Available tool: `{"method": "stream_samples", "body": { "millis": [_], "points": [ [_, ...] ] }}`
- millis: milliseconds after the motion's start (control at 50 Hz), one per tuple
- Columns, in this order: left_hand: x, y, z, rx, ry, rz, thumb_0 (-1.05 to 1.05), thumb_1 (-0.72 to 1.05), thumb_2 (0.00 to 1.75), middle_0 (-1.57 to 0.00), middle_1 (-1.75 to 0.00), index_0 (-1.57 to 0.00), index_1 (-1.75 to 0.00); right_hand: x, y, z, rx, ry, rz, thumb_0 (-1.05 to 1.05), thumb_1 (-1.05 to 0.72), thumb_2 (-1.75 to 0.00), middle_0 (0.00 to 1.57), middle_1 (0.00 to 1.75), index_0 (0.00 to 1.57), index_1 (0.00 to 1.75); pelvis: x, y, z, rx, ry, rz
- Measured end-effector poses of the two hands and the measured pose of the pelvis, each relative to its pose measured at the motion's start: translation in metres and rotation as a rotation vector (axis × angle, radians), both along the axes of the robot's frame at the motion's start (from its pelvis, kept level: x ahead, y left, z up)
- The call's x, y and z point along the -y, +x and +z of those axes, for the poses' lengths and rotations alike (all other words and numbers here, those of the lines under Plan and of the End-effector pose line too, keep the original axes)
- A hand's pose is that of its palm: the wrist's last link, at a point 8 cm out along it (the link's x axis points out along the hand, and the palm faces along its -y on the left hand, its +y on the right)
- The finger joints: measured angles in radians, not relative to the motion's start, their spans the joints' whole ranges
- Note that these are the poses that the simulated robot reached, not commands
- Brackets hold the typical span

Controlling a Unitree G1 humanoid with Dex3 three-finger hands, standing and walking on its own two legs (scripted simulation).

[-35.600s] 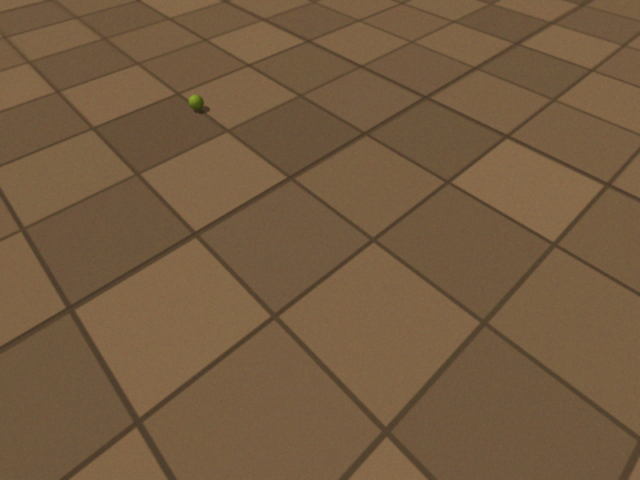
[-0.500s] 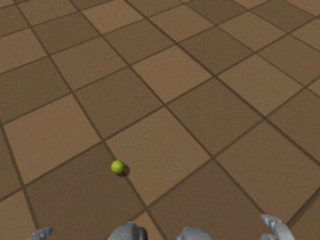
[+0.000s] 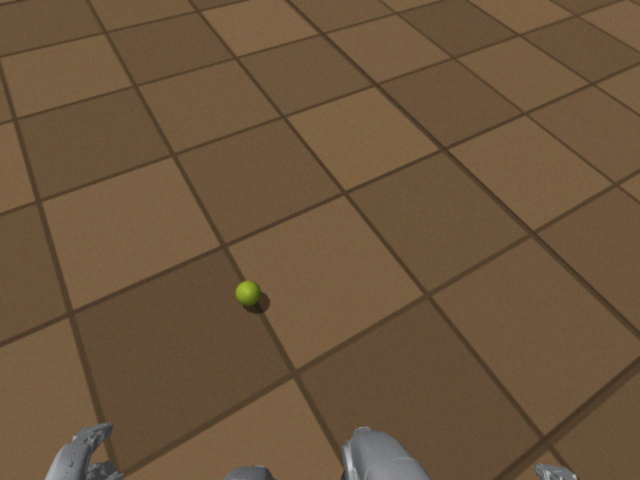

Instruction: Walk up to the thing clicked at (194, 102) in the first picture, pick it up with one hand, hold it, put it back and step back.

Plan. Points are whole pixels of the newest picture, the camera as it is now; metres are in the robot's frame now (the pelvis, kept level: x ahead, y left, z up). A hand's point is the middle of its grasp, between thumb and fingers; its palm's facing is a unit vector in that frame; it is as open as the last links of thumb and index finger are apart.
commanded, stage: step back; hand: left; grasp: from above
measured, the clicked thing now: (248, 293) +0.68 +0.19 -0.72
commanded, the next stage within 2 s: none
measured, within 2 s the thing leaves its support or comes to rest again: neither
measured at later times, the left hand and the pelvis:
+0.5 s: hand out of the picture -0.06 +0.24 -0.13, palm faces -0.04 -0.90 -0.43, open 7.3 cm; pelvis -0.16 -0.03 +0.00, yaw -3 degrees
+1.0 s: hand out of the picture -0.27 +0.21 -0.14, palm faces -0.07 -0.91 -0.41, open 7.3 cm; pelvis -0.35 -0.06 -0.01, yaw -4 degrees
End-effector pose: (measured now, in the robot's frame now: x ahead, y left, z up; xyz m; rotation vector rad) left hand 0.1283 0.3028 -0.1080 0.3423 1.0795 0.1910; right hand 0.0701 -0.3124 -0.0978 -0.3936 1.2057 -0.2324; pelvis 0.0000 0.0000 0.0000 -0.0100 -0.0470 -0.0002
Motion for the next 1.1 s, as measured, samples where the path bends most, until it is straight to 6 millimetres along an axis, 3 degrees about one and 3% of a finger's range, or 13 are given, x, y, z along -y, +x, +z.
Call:
{"method": "stream_samples", "body": {
  "millis": [160, 280, 420, 520, 600, 720, 840, 940, 1020, 1100],
  "points": [
    [-0.002, -0.066, 0.000, -0.058, 0.010, 0.009, 0.00, 0.91, 0.90, -0.21, -0.30, -0.21, -0.30, 0.003, -0.025, 0.013, 0.082, -0.013, 0.005, 0.01, -0.90, -0.90, 0.20, 0.30, 0.21, 0.30, 0.007, -0.047, 0.005, -0.016, -0.015, -0.045],
    [0.011, -0.118, -0.005, -0.092, 0.048, -0.019, 0.00, 0.91, 0.90, -0.21, -0.30, -0.21, -0.30, 0.027, -0.054, -0.003, 0.147, 0.004, -0.002, 0.01, -0.90, -0.90, 0.20, 0.30, 0.21, 0.30, 0.023, -0.093, -0.009, -0.010, -0.001, -0.086],
    [0.028, -0.181, 0.014, -0.102, 0.051, -0.004, 0.00, 0.91, 0.90, -0.21, -0.30, -0.21, -0.30, 0.039, -0.114, -0.010, 0.104, 0.030, -0.052, 0.01, -0.90, -0.90, 0.20, 0.30, 0.20, 0.30, 0.029, -0.137, 0.000, -0.002, 0.035, -0.069],
    [0.022, -0.196, 0.019, -0.044, 0.072, -0.007, 0.00, 0.90, 0.90, -0.21, -0.30, -0.21, -0.30, 0.034, -0.166, -0.015, 0.029, 0.026, -0.033, 0.01, -0.90, -0.90, 0.20, 0.30, 0.20, 0.30, 0.027, -0.170, 0.000, -0.012, 0.033, -0.033],
    [0.011, -0.207, 0.008, 0.023, 0.060, -0.003, 0.00, 0.90, 0.90, -0.21, -0.30, -0.21, -0.30, 0.024, -0.204, -0.020, -0.018, 0.011, -0.007, 0.01, -0.90, -0.90, 0.20, 0.30, 0.20, 0.30, 0.020, -0.201, -0.010, -0.007, 0.030, 0.008],
    [0.014, -0.247, 0.005, 0.000, 0.028, 0.018, 0.00, 0.91, 0.90, -0.21, -0.30, -0.21, -0.30, 0.015, -0.250, -0.006, -0.020, 0.018, -0.003, 0.01, -0.90, -0.90, 0.20, 0.30, 0.21, 0.30, 0.022, -0.244, 0.000, 0.005, 0.012, -0.007],
    [0.024, -0.306, 0.002, -0.063, 0.021, -0.003, 0.00, 0.91, 0.90, -0.21, -0.30, -0.21, -0.30, 0.029, -0.269, 0.003, 0.069, 0.000, 0.002, 0.01, -0.90, -0.90, 0.20, 0.30, 0.21, 0.30, 0.032, -0.288, 0.002, -0.009, -0.001, -0.050],
    [0.039, -0.361, -0.003, -0.105, 0.053, -0.017, 0.00, 0.91, 0.90, -0.21, -0.30, -0.21, -0.30, 0.055, -0.292, -0.009, 0.136, 0.012, 0.000, 0.01, -0.90, -0.90, 0.20, 0.30, 0.21, 0.30, 0.049, -0.331, -0.010, -0.010, -0.002, -0.085],
    [0.051, -0.411, 0.007, -0.129, 0.055, 0.004, 0.00, 0.91, 0.90, -0.21, -0.30, -0.21, -0.30, 0.064, -0.324, -0.012, 0.118, 0.026, -0.033, 0.01, -0.90, -0.90, 0.20, 0.30, 0.20, 0.30, 0.057, -0.356, -0.004, 0.001, 0.023, -0.079],
    [0.052, -0.443, 0.019, -0.126, 0.070, 0.034, 0.00, 0.91, 0.90, -0.21, -0.30, -0.21, -0.30, 0.067, -0.362, -0.015, 0.072, 0.042, -0.033, 0.01, -0.90, -0.90, 0.20, 0.30, 0.20, 0.30, 0.058, -0.375, 0.002, -0.002, 0.039, -0.056]
  ]
}}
